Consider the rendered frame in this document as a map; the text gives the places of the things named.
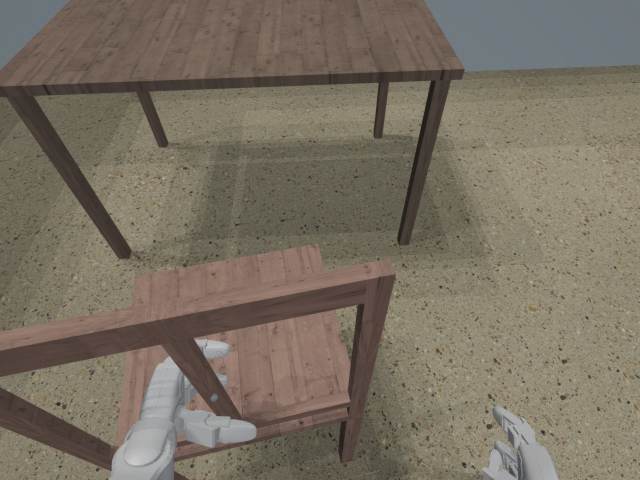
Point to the robot left forearm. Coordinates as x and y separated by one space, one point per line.
147 452

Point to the robot left hand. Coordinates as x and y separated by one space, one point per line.
168 388

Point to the table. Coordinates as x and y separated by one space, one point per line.
116 46

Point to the chair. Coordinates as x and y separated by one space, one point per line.
288 368

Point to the robot right hand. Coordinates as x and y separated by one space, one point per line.
530 462

